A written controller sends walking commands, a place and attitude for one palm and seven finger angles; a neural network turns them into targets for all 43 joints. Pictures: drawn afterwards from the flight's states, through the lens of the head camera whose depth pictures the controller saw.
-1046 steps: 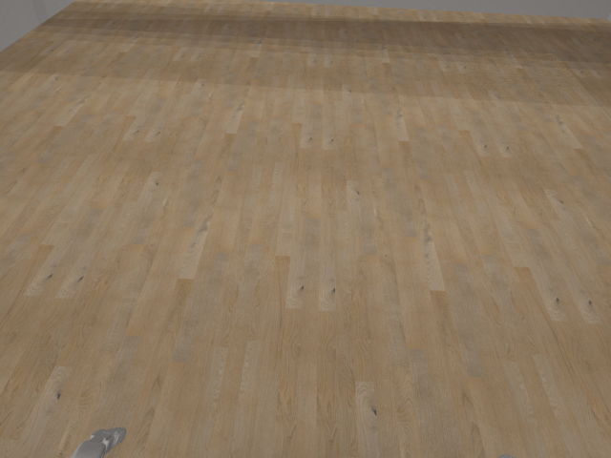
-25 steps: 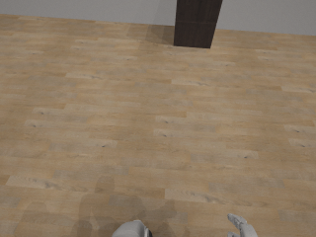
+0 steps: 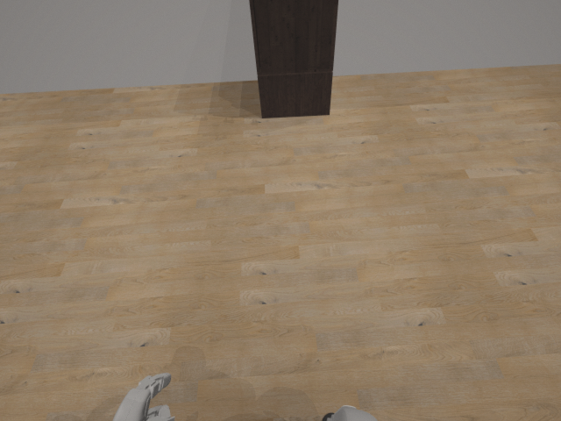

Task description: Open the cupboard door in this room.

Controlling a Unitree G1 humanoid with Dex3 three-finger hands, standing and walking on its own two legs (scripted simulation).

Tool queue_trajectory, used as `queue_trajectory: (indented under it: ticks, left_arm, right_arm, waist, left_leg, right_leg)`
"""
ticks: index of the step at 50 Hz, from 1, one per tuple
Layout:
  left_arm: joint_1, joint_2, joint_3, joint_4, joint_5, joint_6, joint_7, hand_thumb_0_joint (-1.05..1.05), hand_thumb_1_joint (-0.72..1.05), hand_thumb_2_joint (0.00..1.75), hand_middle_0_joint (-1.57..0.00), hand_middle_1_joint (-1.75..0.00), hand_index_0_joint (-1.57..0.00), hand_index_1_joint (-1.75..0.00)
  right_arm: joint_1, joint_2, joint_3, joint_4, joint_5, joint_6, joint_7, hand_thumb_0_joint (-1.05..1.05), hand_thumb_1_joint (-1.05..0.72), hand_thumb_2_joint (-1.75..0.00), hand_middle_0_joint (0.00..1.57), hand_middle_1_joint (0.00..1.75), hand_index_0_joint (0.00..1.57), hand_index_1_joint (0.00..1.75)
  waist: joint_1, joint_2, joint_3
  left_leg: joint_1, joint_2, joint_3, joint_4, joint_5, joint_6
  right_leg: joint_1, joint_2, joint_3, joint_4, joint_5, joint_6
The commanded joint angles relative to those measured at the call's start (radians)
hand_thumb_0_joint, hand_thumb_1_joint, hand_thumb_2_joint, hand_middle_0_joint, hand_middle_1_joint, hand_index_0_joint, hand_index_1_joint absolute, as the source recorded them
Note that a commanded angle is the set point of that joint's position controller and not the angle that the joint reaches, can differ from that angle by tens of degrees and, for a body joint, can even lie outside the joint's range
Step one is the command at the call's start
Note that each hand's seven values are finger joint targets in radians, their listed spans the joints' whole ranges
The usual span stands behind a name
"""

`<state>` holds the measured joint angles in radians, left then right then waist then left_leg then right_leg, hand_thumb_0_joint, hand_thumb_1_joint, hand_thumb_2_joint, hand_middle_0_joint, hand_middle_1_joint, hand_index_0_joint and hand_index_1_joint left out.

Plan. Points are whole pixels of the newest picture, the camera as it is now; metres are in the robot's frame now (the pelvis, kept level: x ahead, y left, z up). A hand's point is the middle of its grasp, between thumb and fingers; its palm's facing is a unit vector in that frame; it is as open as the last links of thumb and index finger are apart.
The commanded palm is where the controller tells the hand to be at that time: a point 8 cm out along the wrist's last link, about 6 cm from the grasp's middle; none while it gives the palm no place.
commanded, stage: turn or walk to find it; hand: left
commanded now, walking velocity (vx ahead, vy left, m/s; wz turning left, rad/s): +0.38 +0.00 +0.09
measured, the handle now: out of the picture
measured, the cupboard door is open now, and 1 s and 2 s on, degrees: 0 0 0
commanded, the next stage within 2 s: stand and wait in 0.92 s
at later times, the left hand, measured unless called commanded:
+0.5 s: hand out of the picture +0.09 +0.15 -0.15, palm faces +0.21 -0.97 -0.13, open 7.3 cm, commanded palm none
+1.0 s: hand (183, 226) +0.53 +0.23 -0.14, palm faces +0.00 -0.98 -0.21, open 7.3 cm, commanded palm none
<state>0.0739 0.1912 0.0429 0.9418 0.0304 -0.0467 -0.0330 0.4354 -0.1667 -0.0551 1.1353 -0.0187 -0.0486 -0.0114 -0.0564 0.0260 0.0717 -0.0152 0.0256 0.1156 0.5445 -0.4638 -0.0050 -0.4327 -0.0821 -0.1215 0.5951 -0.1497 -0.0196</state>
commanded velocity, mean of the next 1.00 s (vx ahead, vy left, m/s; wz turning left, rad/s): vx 0.34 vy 0.00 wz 0.03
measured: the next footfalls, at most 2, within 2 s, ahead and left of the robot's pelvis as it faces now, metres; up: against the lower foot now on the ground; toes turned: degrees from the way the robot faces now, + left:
left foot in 0.54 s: +0.33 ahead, +0.14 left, +0.00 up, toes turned +14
right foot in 1.08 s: +0.60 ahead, -0.08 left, +0.00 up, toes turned -7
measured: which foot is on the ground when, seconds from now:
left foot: up 0.00-0.52, down 0.54-1.00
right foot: down 0.00-0.56, up 0.58-1.00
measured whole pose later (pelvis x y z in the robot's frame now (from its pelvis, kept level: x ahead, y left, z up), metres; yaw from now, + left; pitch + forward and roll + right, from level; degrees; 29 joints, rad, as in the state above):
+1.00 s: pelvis +0.40 +0.04 +0.02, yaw +2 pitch +0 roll +1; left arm 0.07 0.21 0.06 0.98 0.02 -0.01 -0.03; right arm 0.41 -0.15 -0.05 1.13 -0.02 -0.06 -0.02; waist -0.05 -0.01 0.07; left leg 0.03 0.01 0.20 0.32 -0.34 0.00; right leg -0.56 -0.13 -0.09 0.74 -0.16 0.02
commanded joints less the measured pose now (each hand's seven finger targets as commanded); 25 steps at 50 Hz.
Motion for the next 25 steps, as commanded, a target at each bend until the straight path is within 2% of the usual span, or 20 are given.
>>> queue_trajectory:
  ticks: [1, 2, 3, 4, 5, 6, 7, 8, 9, 10, 13, 15, 19, 22, 23, 24, 25]
  left_arm:
    - [0.417, 0.268, 0.07, 0.089, -0.019, -0.02, 0.034, 0.0, 0.9, 0.9, -0.2, -0.3, -0.2, -0.3]
    - [0.333, 0.223, 0.06, 0.074, -0.019, -0.023, 0.03, 0.0, 0.9, 0.9, -0.2, -0.3, -0.2, -0.3]
    - [0.266, 0.177, 0.045, 0.056, -0.021, -0.025, 0.032, 0.0, 0.9, 0.9, -0.2, -0.3, -0.2, -0.3]
    - [0.211, 0.142, 0.035, 0.046, -0.022, -0.025, 0.034, 0.0, 0.9, 0.9, -0.2, -0.3, -0.2, -0.3]
    - [0.195, 0.107, 0.023, 0.047, -0.02, -0.03, 0.033, 0.0, 0.9, 0.9, -0.2, -0.3, -0.2, -0.3]
    - [0.189, 0.092, 0.017, 0.055, -0.018, -0.034, 0.033, 0.0, 0.9, 0.9, -0.2, -0.3, -0.2, -0.3]
    - [0.204, 0.074, 0.014, 0.064, -0.015, -0.036, 0.034, 0.0, 0.9, 0.9, -0.2, -0.3, -0.2, -0.3]
    - [0.216, 0.069, 0.012, 0.072, -0.013, -0.037, 0.035, 0.0, 0.9, 0.9, -0.2, -0.3, -0.2, -0.3]
    - [0.234, 0.055, 0.017, 0.083, -0.009, -0.043, 0.038, 0.0, 0.9, 0.9, -0.2, -0.3, -0.2, -0.3]
    - [0.24, 0.066, 0.018, 0.087, -0.01, -0.047, 0.039, 0.0, 0.9, 0.9, -0.2, -0.3, -0.2, -0.3]
    - [0.297, 0.071, 0.015, 0.116, -0.012, -0.054, 0.04, 0.0, 0.9, 0.9, -0.2, -0.3, -0.2, -0.3]
    - [0.316, 0.08, 0.016, 0.129, -0.01, -0.058, 0.042, 0.0, 0.9, 0.9, -0.2, -0.3, -0.2, -0.3]
    - [0.373, 0.087, 0.011, 0.164, -0.007, -0.051, 0.043, 0.0, 0.9, 0.9, -0.2, -0.3, -0.2, -0.3]
    - [0.407, 0.092, 0.012, 0.181, -0.008, -0.041, 0.045, 0.0, 0.9, 0.9, -0.2, -0.3, -0.2, -0.3]
    - [0.416, 0.095, 0.012, 0.186, -0.007, -0.037, 0.045, 0.0, 0.9, 0.9, -0.2, -0.3, -0.2, -0.3]
    - [0.407, 0.101, 0.015, 0.187, -0.007, -0.035, 0.046, 0.0, 0.9, 0.9, -0.2, -0.3, -0.2, -0.3]
    - [0.388, 0.104, 0.015, 0.186, -0.01, -0.033, 0.046, 0.0, 0.9, 0.9, -0.2, -0.3, -0.2, -0.3]
  right_arm:
    - [-0.024, -0.11, -0.013, -0.103, 0.015, -0.024, 0.002, 0.0, -0.9, -0.9, 0.2, 0.3, 0.2, 0.3]
    - [-0.085, -0.092, -0.015, -0.101, 0.013, -0.021, 0.011, 0.0, -0.9, -0.9, 0.2, 0.3, 0.2, 0.3]
    - [-0.117, -0.081, -0.017, -0.102, 0.008, -0.016, 0.014, 0.0, -0.9, -0.9, 0.2, 0.3, 0.2, 0.3]
    - [-0.113, -0.066, -0.018, -0.091, 0.003, -0.006, 0.017, 0.0, -0.9, -0.9, 0.2, 0.3, 0.2, 0.3]
    - [-0.093, -0.043, -0.013, -0.077, -0.004, 0.007, 0.02, 0.0, -0.9, -0.9, 0.2, 0.3, 0.2, 0.3]
    - [-0.055, -0.031, -0.012, -0.064, -0.006, 0.019, 0.022, 0.0, -0.9, -0.9, 0.2, 0.3, 0.2, 0.3]
    - [-0.041, -0.029, -0.013, -0.057, -0.009, 0.029, 0.023, 0.0, -0.9, -0.9, 0.2, 0.3, 0.2, 0.3]
    - [-0.042, -0.029, -0.013, -0.06, -0.01, 0.034, 0.024, 0.0, -0.9, -0.9, 0.2, 0.3, 0.2, 0.3]
    - [-0.048, -0.023, -0.017, -0.062, -0.013, 0.035, 0.026, 0.0, -0.9, -0.9, 0.2, 0.3, 0.2, 0.3]
    - [-0.064, -0.027, -0.017, -0.071, -0.013, 0.038, 0.028, 0.0, -0.9, -0.9, 0.2, 0.3, 0.2, 0.3]
    - [-0.16, -0.033, -0.016, -0.103, -0.012, 0.034, 0.035, 0.0, -0.9, -0.9, 0.2, 0.3, 0.2, 0.3]
    - [-0.228, -0.031, -0.013, -0.132, -0.009, 0.027, 0.041, 0.0, -0.9, -0.9, 0.2, 0.3, 0.2, 0.3]
    - [-0.364, -0.016, 0.0, -0.176, -0.005, 0.014, 0.048, 0.0, -0.9, -0.9, 0.2, 0.3, 0.2, 0.3]
    - [-0.402, -0.024, 0.003, -0.189, -0.006, 0.006, 0.047, 0.0, -0.9, -0.9, 0.2, 0.3, 0.2, 0.3]
    - [-0.399, -0.029, 0.004, -0.192, -0.006, 0.004, 0.046, 0.0, -0.9, -0.9, 0.2, 0.3, 0.2, 0.3]
    - [-0.365, -0.04, -0.001, -0.188, -0.006, -0.001, 0.042, 0.0, -0.9, -0.9, 0.2, 0.3, 0.2, 0.3]
    - [-0.298, -0.057, -0.005, -0.165, -0.01, -0.007, 0.036, 0.0, -0.9, -0.9, 0.2, 0.3, 0.2, 0.3]
  waist:
    - [0.179, -0.244, -0.264]
    - [0.163, -0.216, -0.173]
    - [0.132, -0.121, -0.094]
    - [0.096, -0.081, -0.047]
    - [0.072, -0.09, -0.021]
    - [0.049, -0.131, -0.016]
    - [0.045, -0.158, -0.012]
    - [0.039, -0.172, -0.003]
    - [0.037, -0.163, 0.003]
    - [0.033, -0.148, 0.004]
    - [0.057, -0.121, 0.014]
    - [0.067, -0.11, 0.036]
    - [0.108, -0.106, 0.069]
    - [0.121, -0.135, 0.06]
    - [0.118, -0.15, 0.05]
    - [0.097, -0.141, 0.033]
    - [0.057, -0.121, -0.009]
  left_leg:
    - [-0.561, 0.001, -0.15, 0.782, -0.065, 0.039]
    - [-0.601, 0.041, -0.15, 0.82, 0.023, 0.039]
    - [-0.608, 0.069, -0.159, 0.804, 0.108, 0.035]
    - [-0.569, 0.095, -0.16, 0.769, 0.174, 0.029]
    - [-0.535, 0.096, -0.149, 0.74, 0.22, 0.02]
    - [-0.522, 0.096, -0.138, 0.718, 0.25, 0.008]
    - [-0.513, 0.1, -0.125, 0.695, 0.265, -0.001]
    - [-0.521, 0.102, -0.119, 0.674, 0.279, -0.011]
    - [-0.538, 0.11, -0.116, 0.649, 0.295, -0.017]
    - [-0.562, 0.116, -0.111, 0.622, 0.306, -0.026]
    - [-0.632, 0.128, -0.102, 0.527, 0.327, -0.038]
    - [-0.654, 0.139, -0.088, 0.413, 0.322, -0.043]
    - [-0.588, 0.115, -0.037, 0.192, 0.304, -0.03]
    - [-0.529, 0.082, -0.003, 0.113, 0.263, -0.006]
    - [-0.501, 0.071, 0.006, 0.088, 0.24, 0.003]
    - [-0.436, 0.062, 0.013, 0.05, 0.232, 0.012]
    - [-0.316, 0.025, 0.048, -0.002, 0.235, 0.02]
  right_leg:
    - [0.639, -0.406, 0.546, -0.263, 0.103, -0.183]
    - [0.524, -0.359, 0.5, -0.304, -0.025, -0.154]
    - [0.416, -0.325, 0.431, -0.329, -0.079, -0.125]
    - [0.307, -0.291, 0.332, -0.356, -0.102, -0.093]
    - [0.233, -0.248, 0.261, -0.377, -0.081, -0.068]
    - [0.203, -0.216, 0.192, -0.389, -0.063, -0.051]
    - [0.175, -0.205, 0.163, -0.406, -0.081, -0.05]
    - [0.16, -0.195, 0.153, -0.424, -0.093, -0.057]
    - [0.166, -0.191, 0.144, -0.43, -0.08, -0.064]
    - [0.181, -0.197, 0.137, -0.439, -0.071, -0.077]
    - [0.266, -0.204, 0.135, -0.446, -0.009, -0.097]
    - [0.312, -0.216, 0.118, -0.44, 0.028, -0.113]
    - [0.347, -0.228, 0.101, -0.418, 0.102, -0.118]
    - [0.406, -0.231, 0.092, -0.371, 0.206, -0.114]
    - [0.423, -0.231, 0.087, -0.348, 0.241, -0.111]
    - [0.419, -0.232, 0.079, -0.296, 0.283, -0.108]
    - [0.4, -0.209, 0.038, -0.188, 0.386, -0.091]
